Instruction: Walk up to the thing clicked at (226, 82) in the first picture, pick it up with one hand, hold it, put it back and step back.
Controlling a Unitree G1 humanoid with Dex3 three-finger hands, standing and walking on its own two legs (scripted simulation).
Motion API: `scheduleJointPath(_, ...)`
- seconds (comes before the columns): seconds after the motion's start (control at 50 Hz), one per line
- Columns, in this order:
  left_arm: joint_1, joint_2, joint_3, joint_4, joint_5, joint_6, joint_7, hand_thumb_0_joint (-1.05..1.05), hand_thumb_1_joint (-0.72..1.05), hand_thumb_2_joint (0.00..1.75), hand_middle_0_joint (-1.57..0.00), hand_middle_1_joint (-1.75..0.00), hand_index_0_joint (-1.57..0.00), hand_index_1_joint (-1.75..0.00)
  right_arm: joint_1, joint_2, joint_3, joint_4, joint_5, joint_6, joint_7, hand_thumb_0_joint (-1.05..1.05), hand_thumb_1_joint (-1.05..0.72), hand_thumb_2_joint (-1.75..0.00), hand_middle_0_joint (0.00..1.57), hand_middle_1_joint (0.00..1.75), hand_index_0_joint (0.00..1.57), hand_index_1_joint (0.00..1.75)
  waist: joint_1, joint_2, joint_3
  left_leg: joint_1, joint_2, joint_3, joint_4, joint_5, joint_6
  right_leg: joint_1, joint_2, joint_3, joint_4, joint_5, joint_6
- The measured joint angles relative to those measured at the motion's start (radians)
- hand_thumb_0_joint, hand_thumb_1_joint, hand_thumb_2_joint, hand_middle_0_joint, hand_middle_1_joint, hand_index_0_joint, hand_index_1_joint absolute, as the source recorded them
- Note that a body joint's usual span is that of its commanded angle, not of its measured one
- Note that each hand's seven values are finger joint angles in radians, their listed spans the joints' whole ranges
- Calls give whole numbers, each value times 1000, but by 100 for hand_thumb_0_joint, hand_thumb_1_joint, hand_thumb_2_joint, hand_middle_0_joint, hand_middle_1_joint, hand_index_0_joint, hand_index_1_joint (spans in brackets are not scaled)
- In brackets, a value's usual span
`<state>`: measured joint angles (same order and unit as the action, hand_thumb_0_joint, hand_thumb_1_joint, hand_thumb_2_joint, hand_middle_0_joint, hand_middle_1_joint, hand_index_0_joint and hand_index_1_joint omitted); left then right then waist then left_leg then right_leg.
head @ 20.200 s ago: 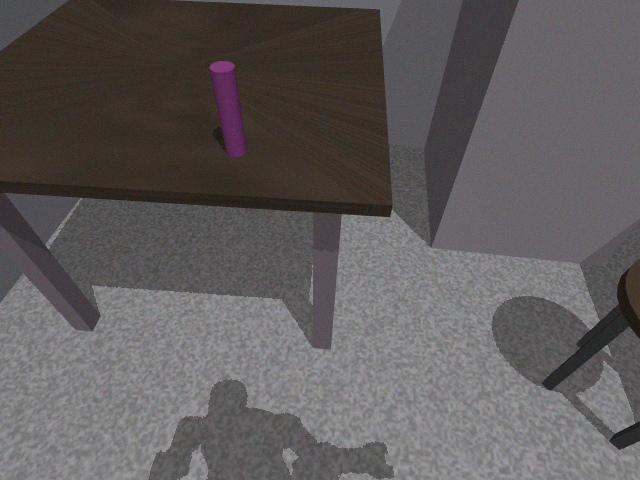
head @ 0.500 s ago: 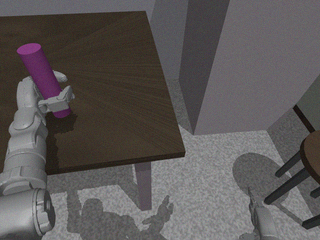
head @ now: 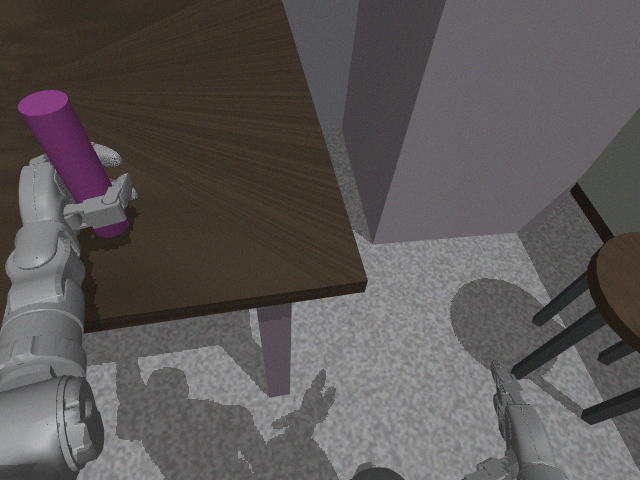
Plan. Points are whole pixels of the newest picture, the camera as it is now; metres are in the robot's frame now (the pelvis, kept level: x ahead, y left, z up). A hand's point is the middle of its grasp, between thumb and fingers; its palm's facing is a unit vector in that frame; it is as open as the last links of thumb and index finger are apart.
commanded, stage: lower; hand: left
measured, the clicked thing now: (83, 173) +0.47 +0.22 +0.13
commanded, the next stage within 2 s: loosen in 0.50 s
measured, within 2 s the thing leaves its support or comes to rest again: rests again in 0.36 s
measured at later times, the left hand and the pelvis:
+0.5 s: hand (116, 204) +0.47 +0.21 +0.07, palm faces +0.14 -0.99 +0.01, open 5.5 cm; pelvis +0.00 +0.01 -0.01, yaw +0 degrees
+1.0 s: hand (115, 201) +0.47 +0.21 +0.07, palm faces +0.15 -0.99 +0.03, open 8.6 cm; pelvis +0.00 +0.00 -0.02, yaw +0 degrees
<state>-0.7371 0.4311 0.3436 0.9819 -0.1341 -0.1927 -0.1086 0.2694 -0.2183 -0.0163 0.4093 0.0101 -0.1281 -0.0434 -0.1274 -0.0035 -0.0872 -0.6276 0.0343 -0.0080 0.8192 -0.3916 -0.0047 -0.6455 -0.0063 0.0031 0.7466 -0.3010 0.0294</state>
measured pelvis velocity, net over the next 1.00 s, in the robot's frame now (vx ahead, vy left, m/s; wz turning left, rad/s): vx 0.00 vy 0.00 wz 0.00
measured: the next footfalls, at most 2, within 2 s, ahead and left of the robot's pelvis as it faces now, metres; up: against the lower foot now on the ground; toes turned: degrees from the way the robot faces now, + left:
none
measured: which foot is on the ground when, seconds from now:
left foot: down 0.00-1.00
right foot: down 0.00-1.00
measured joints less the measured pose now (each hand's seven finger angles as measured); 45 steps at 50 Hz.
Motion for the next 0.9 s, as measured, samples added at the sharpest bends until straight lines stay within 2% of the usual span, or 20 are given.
scheduleJointPath(0.4, 5, -12, 5, 0, 13, -43, 18, -1, 12, 116, -99, -115, -101, -115, 58, 0, 0, -141, -10, 25, 12, -1, 52, -6, 6, 5, 6, 5, -9, -7, -10, -81, -2, -1, 83, -40, 6, -78, -2, 1, 76, -35, 7)
scheduleJointPath(0.54, 26, -20, -6, -24, 17, -57, 11, -1, 12, 116, -99, -115, -101, -115, 76, 0, 6, -183, -13, 32, 23, -1, 51, -6, 6, 5, 6, 5, -6, -7, -19, -95, 0, -2, 101, -52, 6, -91, 0, 1, 91, -46, 7)
scheduleJointPath(0.7, 22, -21, 2, -15, 16, -68, 4, -1, 12, 115, -99, -114, -101, -115, 97, -1, 6, -215, -17, 48, 36, -1, 52, -6, 6, 5, 6, 5, -6, -2, -25, -113, -1, -6, 120, -60, 6, -108, -1, -3, 111, -55, 7)
scheduleJointPath(0.78, 13, -23, 9, -12, 6, -73, 9, -1, 12, 105, -101, -111, -103, -111, 100, -3, 2, -224, -16, 53, 35, -1, 51, -5, 6, 5, 6, 5, -3, -6, -19, -116, -3, -5, 126, -61, 6, -113, -3, -2, 121, -58, 6)
scheduleJointPath(0.9, 1, -21, 7, -11, 8, -82, 9, 0, 3, 81, -100, -98, -102, -97, 105, -6, 3, -241, -15, 58, 33, -1, 51, -5, 6, 5, 6, 5, -3, -8, -18, -123, -4, -5, 130, -61, 5, -122, -3, -2, 128, -60, 5)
